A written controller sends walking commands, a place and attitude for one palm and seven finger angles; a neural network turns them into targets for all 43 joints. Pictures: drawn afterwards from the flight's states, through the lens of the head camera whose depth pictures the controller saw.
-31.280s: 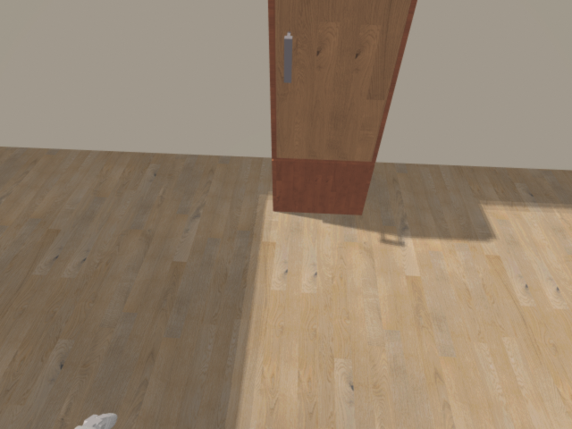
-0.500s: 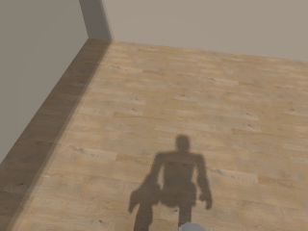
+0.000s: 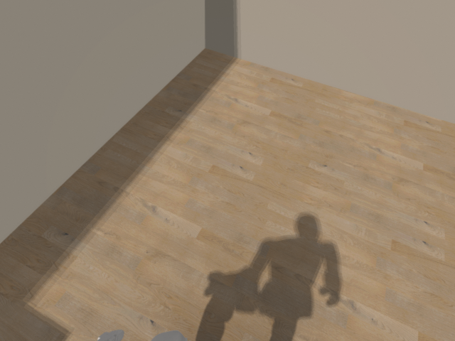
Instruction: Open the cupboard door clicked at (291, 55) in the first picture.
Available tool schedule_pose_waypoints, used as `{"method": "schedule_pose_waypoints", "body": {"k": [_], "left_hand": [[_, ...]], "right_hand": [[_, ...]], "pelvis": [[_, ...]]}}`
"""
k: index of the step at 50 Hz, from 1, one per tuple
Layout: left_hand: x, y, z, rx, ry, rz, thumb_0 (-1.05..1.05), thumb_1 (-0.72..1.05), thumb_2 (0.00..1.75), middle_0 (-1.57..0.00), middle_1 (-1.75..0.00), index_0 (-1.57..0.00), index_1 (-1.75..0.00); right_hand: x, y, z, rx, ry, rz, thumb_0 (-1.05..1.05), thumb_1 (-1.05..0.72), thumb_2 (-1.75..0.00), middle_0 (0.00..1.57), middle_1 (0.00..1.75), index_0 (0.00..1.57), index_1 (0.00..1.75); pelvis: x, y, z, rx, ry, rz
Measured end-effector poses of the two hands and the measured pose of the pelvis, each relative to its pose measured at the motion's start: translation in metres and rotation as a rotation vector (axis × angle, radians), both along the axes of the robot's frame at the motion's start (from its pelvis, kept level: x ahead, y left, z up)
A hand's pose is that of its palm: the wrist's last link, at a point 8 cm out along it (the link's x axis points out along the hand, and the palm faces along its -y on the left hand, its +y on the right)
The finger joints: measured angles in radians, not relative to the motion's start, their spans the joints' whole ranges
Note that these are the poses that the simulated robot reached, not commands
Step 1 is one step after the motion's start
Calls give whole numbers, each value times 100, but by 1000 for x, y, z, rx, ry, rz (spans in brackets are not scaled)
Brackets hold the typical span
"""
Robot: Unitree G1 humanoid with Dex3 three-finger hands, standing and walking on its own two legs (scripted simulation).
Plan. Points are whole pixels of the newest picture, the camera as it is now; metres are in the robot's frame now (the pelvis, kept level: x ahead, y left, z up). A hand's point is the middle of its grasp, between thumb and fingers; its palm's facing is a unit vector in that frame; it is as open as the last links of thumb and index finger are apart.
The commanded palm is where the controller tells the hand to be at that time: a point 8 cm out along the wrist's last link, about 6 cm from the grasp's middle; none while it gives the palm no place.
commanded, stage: turn to face it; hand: left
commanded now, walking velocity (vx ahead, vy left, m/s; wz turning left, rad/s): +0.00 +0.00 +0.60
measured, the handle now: out of the picture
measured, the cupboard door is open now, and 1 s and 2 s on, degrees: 49 49 49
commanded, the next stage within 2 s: none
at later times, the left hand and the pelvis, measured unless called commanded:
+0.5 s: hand out of the picture +0.06 +0.18 -0.14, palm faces +0.26 -0.91 -0.31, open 7.4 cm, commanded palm none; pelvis +0.02 -0.05 +0.00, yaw +16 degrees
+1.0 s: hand out of the picture -0.04 +0.18 -0.17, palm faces +0.59 -0.77 -0.26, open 7.4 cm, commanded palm none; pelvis +0.03 -0.04 +0.00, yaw +35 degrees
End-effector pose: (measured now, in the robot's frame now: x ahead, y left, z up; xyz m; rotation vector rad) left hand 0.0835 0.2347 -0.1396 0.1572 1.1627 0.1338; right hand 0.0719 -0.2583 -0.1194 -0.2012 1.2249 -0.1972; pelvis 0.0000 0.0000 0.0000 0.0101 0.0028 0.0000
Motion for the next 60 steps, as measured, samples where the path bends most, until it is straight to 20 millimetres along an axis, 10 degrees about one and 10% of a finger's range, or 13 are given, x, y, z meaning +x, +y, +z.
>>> {"method": "schedule_pose_waypoints", "body": {"k": [5,13,24,32,46,60], "left_hand": [[-30,34,-19,18,98,87,0,92,90,-20,-30,-20,-30],[-42,45,10,61,104,166,1,92,90,-20,-30,-19,-30],[-37,-5,28,123,10,241,1,91,90,-20,-30,-19,-30],[-64,-46,33,64,51,349,1,91,90,-20,-30,-20,-30],[-160,-26,-8,17,142,607,1,91,90,-20,-30,-20,-30],[-135,-29,27,91,38,701,1,91,90,-20,-30,-19,-30]], "right_hand": [[56,10,6,-55,-105,109,0,-91,-90,20,30,19,29],[73,19,11,-28,-60,193,0,-90,-90,20,30,20,30],[80,-13,-30,67,50,254,1,-90,-90,20,30,20,30],[113,-19,-14,64,75,346,1,-90,-90,20,30,20,30],[192,65,2,8,-96,643,0,-90,-90,20,30,20,30],[191,51,-10,21,38,734,0,-90,-90,20,30,20,30]], "pelvis": [[7,12,-12,-16,14,50],[15,5,6,-23,36,122],[24,-43,-3,6,21,262],[33,-58,12,40,22,378],[26,-38,-7,7,8,564],[45,-61,5,-16,30,712]]}}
